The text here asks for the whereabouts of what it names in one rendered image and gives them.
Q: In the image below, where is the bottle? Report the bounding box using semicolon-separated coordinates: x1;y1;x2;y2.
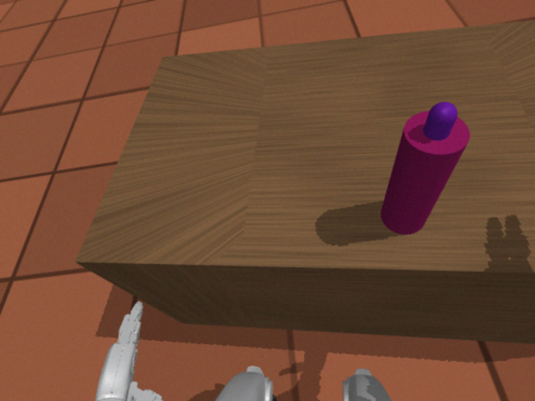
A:
380;102;470;235

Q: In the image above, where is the left robot hand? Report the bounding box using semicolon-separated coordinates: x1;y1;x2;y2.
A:
95;302;163;401

